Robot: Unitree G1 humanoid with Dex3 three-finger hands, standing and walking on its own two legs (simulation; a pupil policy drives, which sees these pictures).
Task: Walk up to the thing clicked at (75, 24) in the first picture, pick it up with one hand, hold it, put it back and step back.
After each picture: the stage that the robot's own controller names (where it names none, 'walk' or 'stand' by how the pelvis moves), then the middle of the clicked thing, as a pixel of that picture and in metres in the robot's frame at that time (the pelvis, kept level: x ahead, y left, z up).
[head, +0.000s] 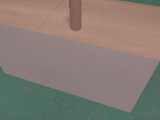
stand; (75, 10) +0.87 +0.05 +0.01
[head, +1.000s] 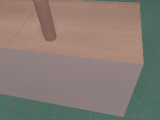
walk; (45, 19) +0.75 +0.23 +0.02
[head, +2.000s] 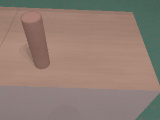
stand; (37, 43) +0.52 +0.19 +0.04
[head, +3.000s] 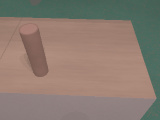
stand; (35, 53) +0.51 +0.21 +0.02
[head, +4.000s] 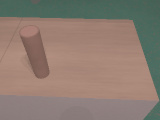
stand; (36, 54) +0.50 +0.21 +0.01
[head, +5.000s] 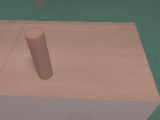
stand; (40, 56) +0.51 +0.19 +0.01
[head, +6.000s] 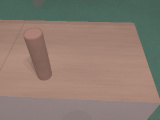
stand; (39, 56) +0.50 +0.20 +0.01
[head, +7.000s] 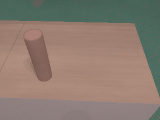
rise first; (39, 58) +0.50 +0.19 +0.01
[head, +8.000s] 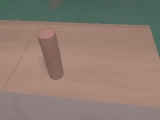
rise first; (52, 56) +0.51 +0.18 +0.01
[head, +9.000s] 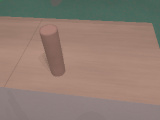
go down; (54, 53) +0.51 +0.17 +0.01
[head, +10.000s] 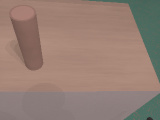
go down; (29, 42) +0.49 +0.16 +0.05
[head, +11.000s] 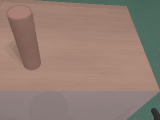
approach; (27, 42) +0.50 +0.17 +0.06
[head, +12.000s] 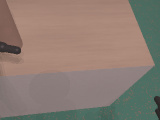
close; (0, 20) +0.53 +0.18 +0.09
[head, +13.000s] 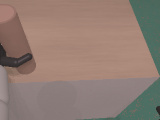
lift; (16, 45) +0.45 +0.17 +0.08
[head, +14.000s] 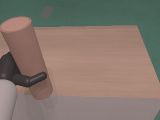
lift; (31, 64) +0.33 +0.15 +0.19
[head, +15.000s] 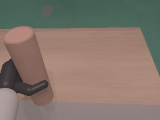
hold; (33, 71) +0.31 +0.15 +0.17
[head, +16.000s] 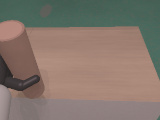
hold; (23, 66) +0.32 +0.17 +0.18
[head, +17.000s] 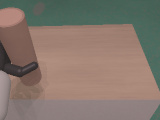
crouch; (22, 53) +0.36 +0.17 +0.19
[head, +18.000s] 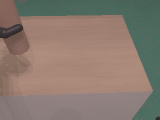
lower; (6, 18) +0.48 +0.19 +0.22
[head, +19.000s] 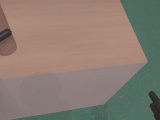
lower; out of the picture +0.53 +0.18 +0.10
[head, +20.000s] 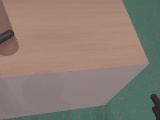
lower; out of the picture +0.52 +0.18 +0.10
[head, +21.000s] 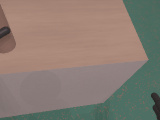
lower; out of the picture +0.53 +0.18 +0.10
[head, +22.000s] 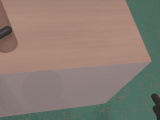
lower; out of the picture +0.53 +0.18 +0.10
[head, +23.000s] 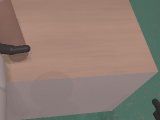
open; (8, 31) +0.50 +0.17 +0.09
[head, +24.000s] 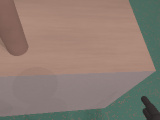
sink last; (7, 22) +0.51 +0.17 +0.09
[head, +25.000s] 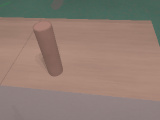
sink last; (49, 51) +0.51 +0.18 +0.06
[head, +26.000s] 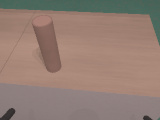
stand; (48, 47) +0.50 +0.17 +0.05
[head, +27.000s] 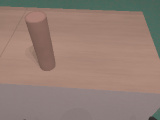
stand; (42, 44) +0.50 +0.17 +0.07
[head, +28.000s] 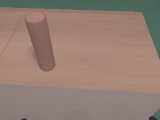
stand; (42, 44) +0.50 +0.17 +0.07
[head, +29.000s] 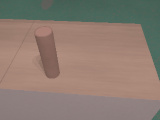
stand; (48, 55) +0.52 +0.17 +0.01
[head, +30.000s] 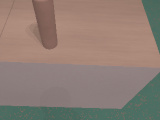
walk; (46, 23) +0.58 +0.15 +0.02
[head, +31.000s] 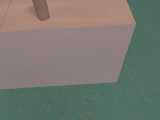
walk; out of the picture +0.82 +0.25 +0.04
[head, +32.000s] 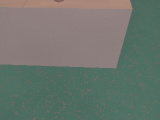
stand; out of the picture +1.11 +0.21 +0.03
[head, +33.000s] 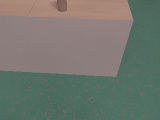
stand; out of the picture +1.10 +0.16 +0.01
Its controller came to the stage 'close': yes
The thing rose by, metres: 0.20
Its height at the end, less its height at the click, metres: +0.00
